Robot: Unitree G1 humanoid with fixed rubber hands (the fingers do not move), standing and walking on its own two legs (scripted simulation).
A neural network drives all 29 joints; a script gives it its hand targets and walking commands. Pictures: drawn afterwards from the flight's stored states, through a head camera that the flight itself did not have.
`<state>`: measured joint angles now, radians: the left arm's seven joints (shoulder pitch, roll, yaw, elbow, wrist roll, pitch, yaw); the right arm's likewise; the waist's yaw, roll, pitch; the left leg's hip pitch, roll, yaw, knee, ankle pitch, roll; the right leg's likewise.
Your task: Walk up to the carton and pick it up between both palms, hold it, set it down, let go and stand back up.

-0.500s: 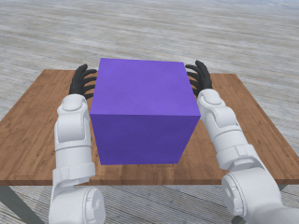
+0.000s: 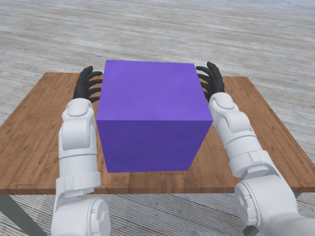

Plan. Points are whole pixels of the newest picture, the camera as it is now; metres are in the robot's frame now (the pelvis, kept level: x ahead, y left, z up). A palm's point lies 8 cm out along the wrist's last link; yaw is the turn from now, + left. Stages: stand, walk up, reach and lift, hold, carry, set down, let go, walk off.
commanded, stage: hold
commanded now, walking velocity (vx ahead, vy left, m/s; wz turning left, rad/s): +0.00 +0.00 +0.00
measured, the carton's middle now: (149, 118) +0.37 +0.01 +0.13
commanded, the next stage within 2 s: set down in 1.44 s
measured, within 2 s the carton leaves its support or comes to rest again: neither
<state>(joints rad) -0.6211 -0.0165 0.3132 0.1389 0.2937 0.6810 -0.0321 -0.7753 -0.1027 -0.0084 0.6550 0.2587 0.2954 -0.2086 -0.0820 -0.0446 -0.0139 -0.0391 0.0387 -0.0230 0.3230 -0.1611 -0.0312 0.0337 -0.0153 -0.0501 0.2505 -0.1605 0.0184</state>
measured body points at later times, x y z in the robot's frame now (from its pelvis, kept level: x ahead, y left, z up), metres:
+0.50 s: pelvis +0.00 +0.00 +0.00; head -0.06 +0.02 +0.44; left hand +0.37 +0.16 +0.21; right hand +0.38 -0.16 +0.21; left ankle +0.02 +0.14 -0.75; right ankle -0.01 -0.13 -0.75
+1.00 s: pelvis +0.00 +0.00 +0.00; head -0.06 +0.02 +0.45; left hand +0.37 +0.16 +0.21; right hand +0.38 -0.16 +0.21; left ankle +0.02 +0.14 -0.75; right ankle -0.01 -0.13 -0.75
